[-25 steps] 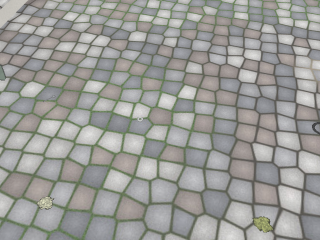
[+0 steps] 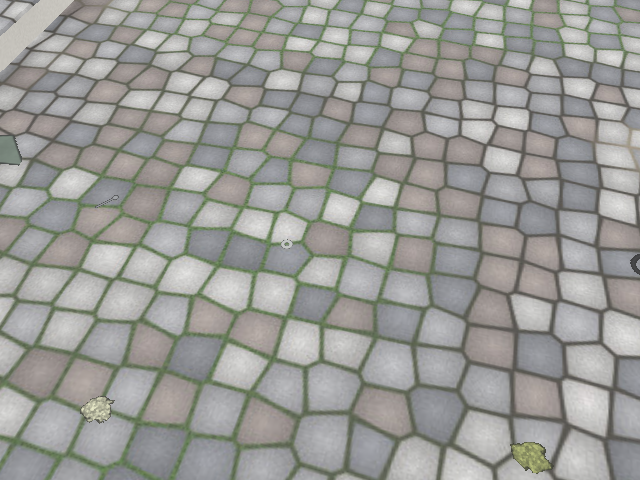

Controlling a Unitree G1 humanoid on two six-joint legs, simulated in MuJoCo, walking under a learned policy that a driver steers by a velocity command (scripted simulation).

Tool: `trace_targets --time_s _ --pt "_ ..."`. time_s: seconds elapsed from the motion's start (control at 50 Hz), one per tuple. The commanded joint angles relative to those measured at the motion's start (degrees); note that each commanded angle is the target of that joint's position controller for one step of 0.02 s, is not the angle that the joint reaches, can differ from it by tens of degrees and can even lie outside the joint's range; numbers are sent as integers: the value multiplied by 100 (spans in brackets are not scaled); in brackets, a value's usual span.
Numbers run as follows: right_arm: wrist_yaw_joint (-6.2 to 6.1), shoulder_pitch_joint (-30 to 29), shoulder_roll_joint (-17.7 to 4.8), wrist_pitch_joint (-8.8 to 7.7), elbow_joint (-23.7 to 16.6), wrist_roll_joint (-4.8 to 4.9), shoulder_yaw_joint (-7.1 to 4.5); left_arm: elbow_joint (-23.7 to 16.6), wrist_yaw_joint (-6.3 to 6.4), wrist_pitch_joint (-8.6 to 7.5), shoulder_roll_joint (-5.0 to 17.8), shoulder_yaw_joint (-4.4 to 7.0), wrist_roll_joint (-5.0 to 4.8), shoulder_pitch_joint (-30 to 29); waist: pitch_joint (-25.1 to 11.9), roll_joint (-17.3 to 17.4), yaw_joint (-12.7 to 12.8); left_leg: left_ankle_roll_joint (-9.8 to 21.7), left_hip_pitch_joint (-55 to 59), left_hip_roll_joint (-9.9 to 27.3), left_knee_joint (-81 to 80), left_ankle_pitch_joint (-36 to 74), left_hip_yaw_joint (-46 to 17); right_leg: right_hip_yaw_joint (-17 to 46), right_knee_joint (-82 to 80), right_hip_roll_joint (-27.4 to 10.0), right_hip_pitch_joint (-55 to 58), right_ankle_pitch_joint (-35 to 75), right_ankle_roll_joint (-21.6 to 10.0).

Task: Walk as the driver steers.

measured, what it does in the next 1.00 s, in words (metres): walks ahead: right foot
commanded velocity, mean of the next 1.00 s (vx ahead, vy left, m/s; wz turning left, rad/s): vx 0.21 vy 0.00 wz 0.00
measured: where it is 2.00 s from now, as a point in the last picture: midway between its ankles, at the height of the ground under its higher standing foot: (385, 386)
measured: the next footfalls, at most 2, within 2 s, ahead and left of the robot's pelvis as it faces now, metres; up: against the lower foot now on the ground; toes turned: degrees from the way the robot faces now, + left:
right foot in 0.66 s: +0.05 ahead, -0.15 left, +0.00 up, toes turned -4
left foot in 1.08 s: +0.45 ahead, +0.03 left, -0.12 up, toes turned -1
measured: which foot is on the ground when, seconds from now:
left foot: down 0.00-0.66, up 0.68-1.00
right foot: down 0.00-0.42, up 0.44-0.64, down 0.66-1.00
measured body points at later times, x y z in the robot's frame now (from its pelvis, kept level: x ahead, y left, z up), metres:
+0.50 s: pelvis +0.02 -0.01 +0.00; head +0.03 -0.01 +0.45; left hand +0.04 +0.25 -0.15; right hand +0.00 -0.27 -0.14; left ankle -0.01 +0.09 -0.74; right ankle -0.02 -0.14 -0.72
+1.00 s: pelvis +0.21 -0.06 -0.06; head +0.23 -0.07 +0.39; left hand +0.08 +0.14 -0.19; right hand +0.46 -0.25 -0.14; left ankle +0.41 +0.05 -0.77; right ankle +0.01 -0.15 -0.74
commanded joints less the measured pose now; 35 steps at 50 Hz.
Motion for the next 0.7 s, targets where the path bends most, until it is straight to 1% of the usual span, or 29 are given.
trace_targets --time_s 0.02,0.36,0.38,0.4,0.42,0.44,0.46,0.48,0.5,0.52,0.54,0.56,0.58,0.6,0.62,0.64,0.66,0.68,0.7 --pt "-7 259 -662 -42 -170 4 -144 -143 10 -29 604 110 2 56 -245 35 5 -36 146 193 -373 1386 -167 -188 -296 173 -149 419 -74" --pt "9 765 -389 50 355 7 -46 292 -12 87 395 64 32 380 -141 26 26 -68 132 122 -500 1383 -131 -230 -301 200 -196 457 -75" --pt "-19 964 -484 67 425 -26 -97 352 8 102 481 101 67 507 -121 41 -26 10 161 123 -597 608 -144 -271 -260 240 -249 -57 -128" --pt "-83 1133 -712 75 466 -130 -197 354 56 98 673 192 165 571 37 164 -114 236 50 232 -793 -849 -310 -342 -54 306 -424 -974 -221" --pt "-161 1251 -861 53 481 -237 -266 325 116 68 742 258 268 607 282 372 -165 543 -134 568 -1100 -2068 -752 -346 231 302 -693 -1577 -318" --pt "-298 1516 -927 -43 527 -291 -309 291 225 1 678 295 348 615 453 642 -281 918 -120 1110 -1400 -2766 -1359 -343 844 294 -1050 -1604 -381" --pt "-460 1598 -797 -160 540 -326 -276 226 325 -95 457 267 447 566 585 998 -383 1258 -93 1812 -1686 -2707 -2012 -178 1826 181 -1369 -1272 -448" --pt "-597 1677 -280 -289 516 -332 -78 21 402 -201 265 238 498 297 580 980 -472 1478 86 2339 -1847 -2228 -2536 313 2682 -57 -1923 -1550 -550" --pt "-699 1569 -49 -440 441 -261 58 -249 447 -291 191 245 444 10 361 755 -454 1503 445 2336 -1867 -2085 -2472 423 3004 -34 -2255 -2062 -618" --pt "-756 1259 -127 -549 380 -200 82 -423 466 -325 41 206 390 -89 344 658 -324 1349 516 2206 -1926 -1982 -2201 429 2752 -98 -2240 -2261 -630" --pt "-794 907 -348 -551 250 -122 53 -447 470 -343 35 204 379 5 328 447 -227 1166 276 1882 -1962 -1861 -1698 252 2288 -28 -1685 -2279 -639" --pt "-837 681 -589 -499 132 -113 14 -344 418 -377 45 226 408 297 255 390 -123 1044 -214 1486 -1837 -1645 -1111 -91 2149 168 -833 -1955 -602" --pt "-828 563 -616 -446 94 -159 37 -328 367 -424 -35 220 391 447 309 399 -7 1026 -596 1309 -1639 -1467 -835 -253 1890 281 -315 -1364 -591" --pt "-793 474 -588 -389 42 -350 55 -197 329 -495 -106 215 412 988 291 472 161 996 -1023 1289 -1343 -1084 -716 -144 2058 263 247 -415 -652" --pt "-738 326 -599 -348 10 -386 65 -47 277 -547 0 259 405 1581 285 262 447 1054 -1277 1224 -790 -1238 -629 -253 1538 347 685 -116 -668" --pt "-663 233 -730 -311 23 -412 28 183 237 -606 82 293 438 2334 300 -60 772 1147 -1617 1031 162 -1434 -529 -423 907 482 1262 -13 -609" --pt "-572 198 -725 -294 6 -471 -22 413 258 -662 173 305 566 3127 170 -452 991 1178 -1904 645 1508 -1573 -415 -349 324 448 1731 -323 -585" --pt "-432 347 -131 -338 -108 -621 57 571 363 -738 540 303 686 3895 -269 -1394 971 778 -2724 -100 4162 -2033 -215 1659 -106 -781 2342 -9 -1389" --pt "-297 114 457 -572 -482 -475 171 249 304 -846 873 225 694 3851 131 -978 959 754 -4260 -715 4851 -2287 -1446 3924 -716 -1891 2270 269 -2551"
